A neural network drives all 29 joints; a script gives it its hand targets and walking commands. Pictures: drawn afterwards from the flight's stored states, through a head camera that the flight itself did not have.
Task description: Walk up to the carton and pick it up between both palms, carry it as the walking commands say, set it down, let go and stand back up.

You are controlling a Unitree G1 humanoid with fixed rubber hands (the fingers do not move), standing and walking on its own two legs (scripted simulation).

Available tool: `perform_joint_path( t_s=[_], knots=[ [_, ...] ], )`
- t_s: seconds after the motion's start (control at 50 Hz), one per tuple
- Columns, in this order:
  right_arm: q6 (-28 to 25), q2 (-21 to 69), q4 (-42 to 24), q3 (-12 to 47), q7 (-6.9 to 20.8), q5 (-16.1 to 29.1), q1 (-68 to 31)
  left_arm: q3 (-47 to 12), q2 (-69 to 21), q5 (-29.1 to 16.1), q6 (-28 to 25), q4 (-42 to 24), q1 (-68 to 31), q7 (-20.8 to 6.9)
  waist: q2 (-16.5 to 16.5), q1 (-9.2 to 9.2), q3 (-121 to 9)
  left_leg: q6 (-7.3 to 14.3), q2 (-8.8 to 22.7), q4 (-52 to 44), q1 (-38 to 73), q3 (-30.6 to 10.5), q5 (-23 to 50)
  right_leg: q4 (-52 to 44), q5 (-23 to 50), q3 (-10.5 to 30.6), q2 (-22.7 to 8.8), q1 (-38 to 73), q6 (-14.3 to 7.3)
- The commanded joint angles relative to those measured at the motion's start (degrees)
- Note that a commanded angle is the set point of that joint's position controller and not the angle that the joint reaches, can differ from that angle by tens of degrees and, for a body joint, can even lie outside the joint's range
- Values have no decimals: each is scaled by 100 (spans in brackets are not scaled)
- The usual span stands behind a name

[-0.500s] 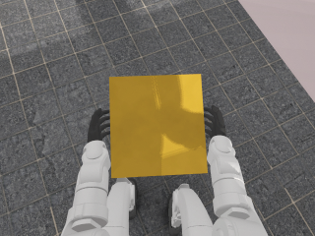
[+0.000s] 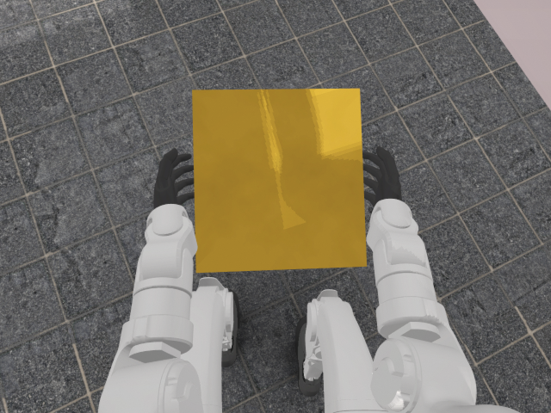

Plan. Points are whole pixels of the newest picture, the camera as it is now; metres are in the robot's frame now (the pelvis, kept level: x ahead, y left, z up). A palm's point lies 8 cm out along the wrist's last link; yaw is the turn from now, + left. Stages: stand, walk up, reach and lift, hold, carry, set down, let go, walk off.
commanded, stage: set down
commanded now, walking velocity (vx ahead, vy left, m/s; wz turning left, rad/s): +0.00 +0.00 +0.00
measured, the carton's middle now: (276, 186) +0.45 +0.00 -0.16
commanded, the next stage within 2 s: none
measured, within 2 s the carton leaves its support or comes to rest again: neither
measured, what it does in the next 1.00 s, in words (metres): lowers itself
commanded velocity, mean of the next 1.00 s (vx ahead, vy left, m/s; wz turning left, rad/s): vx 0.00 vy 0.00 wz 0.00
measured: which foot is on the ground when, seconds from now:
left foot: down 0.00-1.00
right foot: down 0.00-1.00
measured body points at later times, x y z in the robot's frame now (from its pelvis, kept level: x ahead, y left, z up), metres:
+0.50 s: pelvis -0.02 -0.01 -0.07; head +0.24 -0.01 +0.29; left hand +0.44 +0.15 -0.17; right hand +0.44 -0.17 -0.17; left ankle +0.13 +0.11 -0.57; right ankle +0.06 -0.12 -0.57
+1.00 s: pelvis -0.02 -0.01 -0.13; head +0.29 +0.00 +0.19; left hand +0.46 +0.16 -0.27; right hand +0.47 -0.17 -0.26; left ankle +0.13 +0.11 -0.57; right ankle +0.06 -0.12 -0.57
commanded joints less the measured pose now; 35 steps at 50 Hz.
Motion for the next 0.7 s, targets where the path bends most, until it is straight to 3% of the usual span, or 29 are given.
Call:
perform_joint_path(
  t_s=[0.0, 0.02, 0.04, 0.06, 0.08, 0.1, 0.12, 0.14, 0.16, 0.18, 0.2, 0.24, 0.26, 0.28, 0.3, 0.34, 0.36, 0.42, 0.44, 0.46, 0.48, 0.5, 0.52, 0.56, 0.58, 0.6, 0.62, 0.64, 0.68],
  knots=[
    [3, 4840, 231, 3208, 2113, 931, -4426, -3299, -4635, -920, -156, 24, -4721, -2042, -2, 14, -5224, -228, -846, 18, 3793, -492, 468, -907, 483, 156, 988, -451, 43],
    [-77, 4868, 158, 3223, 2076, 961, -4622, -3208, -4764, -867, -129, 542, -4523, -2068, 42, -29, -5327, -193, -864, 142, 3436, -383, 665, -887, 546, 185, 961, -275, 18],
    [-18, 4827, 400, 3231, 2060, 904, -4671, -2966, -4464, -866, -221, 329, -4831, -2081, -245, 108, -5075, -161, -896, 226, 3072, -323, 774, -797, 565, 168, 961, -446, 75],
    [-93, 4816, -24, 3299, 2029, 966, -4775, -3343, -4754, -1084, -230, 100, -4882, -2000, 53, -130, -5838, -180, -917, 251, 3771, -584, 637, -505, 770, 41, 1013, -516, 64],
    [-69, 5057, -83, 3571, 2004, 1192, -5047, -3307, -4679, -1049, -210, -37, -4870, -1999, -124, 265, -6084, -127, -935, 415, 3845, -394, 960, -505, 659, 157, 973, -437, 86],
    [-30, 4788, 11, 3413, 1958, 1050, -4947, -3399, -4829, -1126, -166, 86, -5103, -1988, 35, -101, -6037, -223, -918, 414, 3737, -423, 588, -518, 483, 57, 1048, -520, 68],
    [-27, 4997, -44, 3573, 1956, 1158, -5101, -3245, -4681, -1141, -189, 170, -5121, -2026, -115, 96, -5980, -199, -944, 489, 3494, -365, 589, -550, 388, 140, 943, -498, 136],
    [12, 4759, 270, 3393, 1973, 1093, -5131, -3052, -4410, -987, -160, 420, -5050, -2015, -303, 76, -5450, -171, -896, 583, 3090, -395, 599, -442, 354, 70, 984, -914, 161],
    [56, 4981, 488, 3267, 1950, 977, -4672, -3064, -4368, -1075, -239, 87, -5234, -2019, -264, 5, -5461, -155, -915, 496, 2942, -402, 563, -380, 542, 115, 996, -628, 157],
    [13, 4798, 302, 3438, 1964, 1121, -5266, -2952, -4451, -1028, -208, 323, -5366, -2023, -120, 272, -5431, -188, -956, 710, 2585, -120, 539, -419, 383, 204, 988, -518, 100],
    [10, 4756, 330, 3292, 1933, 1051, -5128, -2963, -4444, -967, -151, 520, -5136, -2026, -95, 125, -5441, -159, -966, 643, 2782, -204, 572, -302, 462, 81, 1039, -708, 107],
    [74, 4952, 635, 3286, 1923, 1062, -4897, -3094, -4441, -1109, -185, 407, -5239, -1974, -215, 177, -5709, -235, -924, 712, 2806, -168, 609, -313, 494, 101, 1020, -652, 112],
    [30, 4845, 295, 3278, 1848, 1020, -5165, -2920, -4383, -1037, -223, 507, -5277, -2033, -235, 12, -5838, -172, -926, 900, 2628, -156, 593, -253, 434, 124, 1001, -644, 149],
    [40, 5025, 371, 3369, 1803, 1101, -5204, -2934, -4376, -1159, -245, 241, -5707, -2074, -199, 170, -5895, -159, -963, 930, 2350, -20, 802, -232, 609, 176, 989, -429, 154],
    [20, 4967, 297, 3427, 1780, 1108, -5421, -2793, -4225, -1106, -238, 575, -5406, -2140, -365, 229, -5718, -121, -986, 949, 2078, -38, 518, -232, 391, 132, 951, -466, 220],
    [-11, 4932, 234, 3522, 1755, 1163, -5483, -2837, -4271, -1152, -302, 397, -5477, -2058, -381, 337, -6032, -107, -955, 1094, 2478, -91, 1144, 24, 788, 117, 1019, -783, 186],
    [4, 5062, 66, 3651, 1739, 1316, -5850, -2678, -3905, -1034, -365, 396, -5609, -2056, -604, 612, -5894, -42, -920, 1067, 1966, -22, 708, 6, 472, 166, 979, -659, 266],
    [14, 4781, 291, 3413, 1651, 1193, -5761, -2796, -4182, -1280, -310, 371, -6079, -2064, -367, 235, -6001, -169, -940, 1263, 1629, 55, 654, 81, 599, 208, 993, -456, 116],
    [10, 4872, 340, 3382, 1655, 1230, -5663, -2699, -4117, -1167, -301, 681, -5685, -2062, -383, 389, -6013, -120, -931, 1231, 1845, 18, 492, 103, 362, 146, 990, -679, 155],
    [-33, 4869, 333, 3391, 1691, 1246, -5644, -2783, -3930, -1137, -379, 254, -5852, -2043, -265, 329, -6088, -137, -914, 1224, 1962, -79, 815, 331, 721, 15, 989, -1124, 191],
    [12, 4887, 396, 3477, 1668, 1236, -5614, -2757, -3884, -1231, -338, 369, -5990, -2052, -482, 288, -5970, -141, -927, 1301, 1885, 5, 787, 211, 698, 95, 1015, -827, 195],
    [-29, 4699, 223, 3442, 1679, 1272, -5938, -2512, -4202, -998, -267, 1075, -5437, -2087, -194, 491, -5749, -143, -926, 1337, 1622, 108, 779, 245, 568, 108, 1018, -1056, 197],
    [-27, 4746, 244, 3397, 1659, 1353, -6088, -2508, -3692, -1057, -331, 838, -5894, -2066, -507, 461, -5723, -94, -874, 1350, 1628, 0, 536, 255, 342, 81, 1010, -1248, 256],
    [-53, 4638, 509, 3338, 1651, 1188, -5704, -2527, -4063, -1169, -362, 712, -5720, -2075, -303, 305, -5920, -176, -909, 1513, 1524, 64, 888, 425, 643, 97, 1028, -1064, 170],
    [-48, 4839, 299, 3466, 1648, 1234, -5606, -2629, -4009, -1205, -436, 489, -5722, -2039, -489, 264, -6242, -138, -921, 1533, 1673, 30, 1109, 464, 854, 5, 1015, -1077, 252],
    [-109, 4605, 53, 3497, 1631, 1388, -5722, -3085, -4102, -1521, -459, 22, -6223, -2014, -171, 131, -6979, -180, -880, 1570, 2148, -47, 1244, 628, 1058, 25, 1025, -929, 149],
    [-65, 4662, 559, 3475, 1665, 1301, -5608, -2731, -3813, -1204, -447, 482, -5972, -1994, -309, 486, -6129, -176, -871, 1692, 1629, -17, 1332, 707, 1014, 15, 1055, -1609, 167],
    [-149, 4581, 258, 3379, 1641, 1374, -5940, -2897, -3987, -1405, -464, 335, -6222, -1989, -114, 80, -6238, -208, -894, 1704, 1652, -1, 1090, 667, 910, 17, 1040, -1361, 165],
    [-114, 4132, 503, 3259, 1628, 1308, -5928, -2736, -3891, -1250, -385, 752, -5857, -2016, -64, 193, -5853, -234, -845, 1752, 1470, -25, 1000, 773, 667, -48, 1002, -1849, 142]
  ],
)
